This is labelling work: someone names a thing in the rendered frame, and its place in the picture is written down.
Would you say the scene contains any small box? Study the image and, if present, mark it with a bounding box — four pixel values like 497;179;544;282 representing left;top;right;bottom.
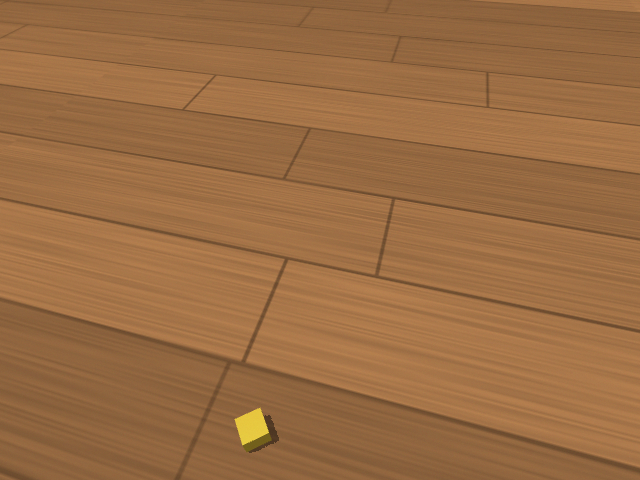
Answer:
235;408;272;452

